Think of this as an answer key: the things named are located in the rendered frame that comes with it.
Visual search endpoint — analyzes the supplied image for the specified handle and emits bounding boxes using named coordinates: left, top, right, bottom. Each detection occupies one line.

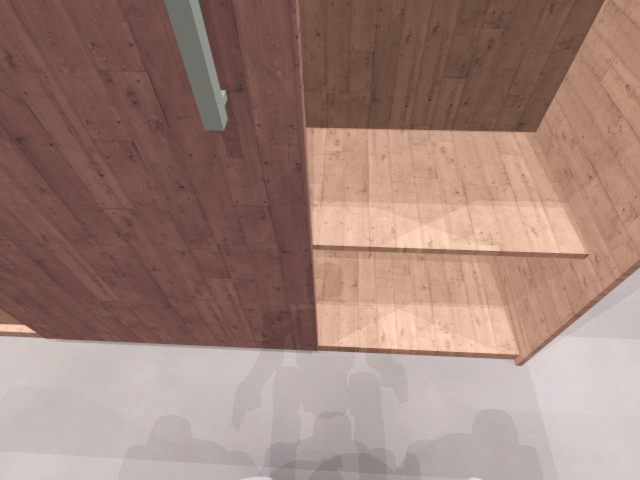
left=164, top=0, right=228, bottom=131

